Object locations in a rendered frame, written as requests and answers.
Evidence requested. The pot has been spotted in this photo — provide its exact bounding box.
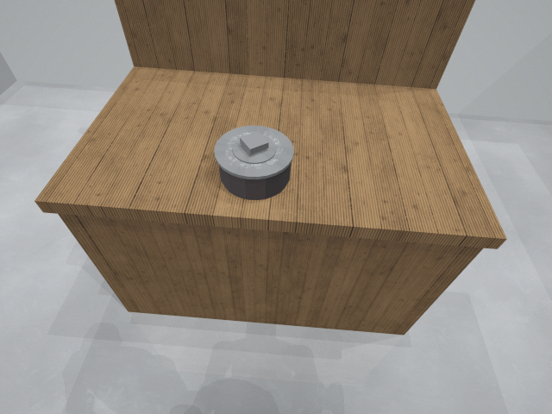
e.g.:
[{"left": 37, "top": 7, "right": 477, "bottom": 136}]
[{"left": 219, "top": 164, "right": 291, "bottom": 200}]

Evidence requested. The table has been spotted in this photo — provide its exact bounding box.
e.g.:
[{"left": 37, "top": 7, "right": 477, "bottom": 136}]
[{"left": 35, "top": 0, "right": 507, "bottom": 335}]

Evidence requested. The lid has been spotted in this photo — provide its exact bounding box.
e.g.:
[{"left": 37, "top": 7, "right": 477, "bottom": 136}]
[{"left": 214, "top": 125, "right": 294, "bottom": 179}]

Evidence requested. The knob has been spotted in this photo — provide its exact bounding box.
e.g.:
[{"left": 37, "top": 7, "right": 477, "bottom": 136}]
[{"left": 240, "top": 131, "right": 269, "bottom": 155}]

